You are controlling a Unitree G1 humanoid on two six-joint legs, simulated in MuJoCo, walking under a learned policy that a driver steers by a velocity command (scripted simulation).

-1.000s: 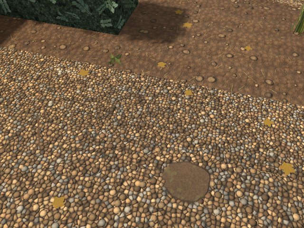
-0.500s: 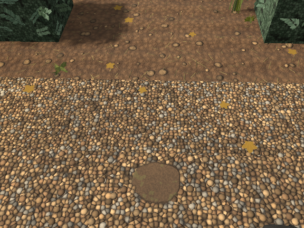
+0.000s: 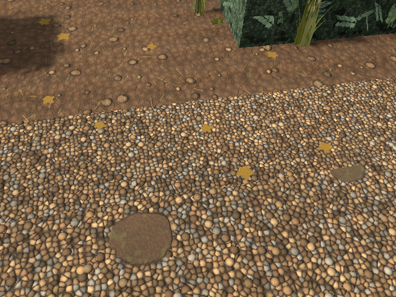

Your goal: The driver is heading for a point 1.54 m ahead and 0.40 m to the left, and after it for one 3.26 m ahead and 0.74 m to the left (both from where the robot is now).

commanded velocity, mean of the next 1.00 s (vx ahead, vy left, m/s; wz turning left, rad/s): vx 0.00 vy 0.00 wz -0.05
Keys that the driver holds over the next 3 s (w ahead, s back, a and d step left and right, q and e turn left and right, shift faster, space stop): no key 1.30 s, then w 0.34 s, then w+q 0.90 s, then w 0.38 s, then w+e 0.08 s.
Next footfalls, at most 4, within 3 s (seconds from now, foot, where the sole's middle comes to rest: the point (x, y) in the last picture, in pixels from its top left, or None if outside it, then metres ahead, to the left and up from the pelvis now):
0.06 right None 0.02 -0.16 -0.78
2.12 left None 0.47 0.17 -0.95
2.48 right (179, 237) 0.77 0.05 -0.95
3.00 left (98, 228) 0.81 0.38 -0.95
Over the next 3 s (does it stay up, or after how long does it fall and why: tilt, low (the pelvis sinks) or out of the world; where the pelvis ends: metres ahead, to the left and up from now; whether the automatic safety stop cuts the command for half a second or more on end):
stays up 0.76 0.21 -0.18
